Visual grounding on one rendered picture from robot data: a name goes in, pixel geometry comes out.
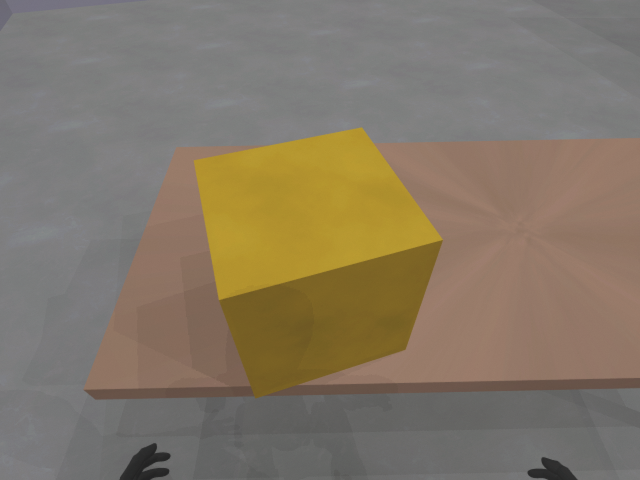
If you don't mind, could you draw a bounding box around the robot right hand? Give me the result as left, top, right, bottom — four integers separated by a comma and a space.
528, 457, 577, 480

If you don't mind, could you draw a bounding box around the robot left hand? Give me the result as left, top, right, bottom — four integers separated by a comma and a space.
120, 443, 170, 480

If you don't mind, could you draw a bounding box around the table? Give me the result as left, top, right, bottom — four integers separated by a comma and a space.
83, 138, 640, 400

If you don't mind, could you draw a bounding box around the carton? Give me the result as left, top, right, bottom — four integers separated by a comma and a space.
194, 127, 443, 399

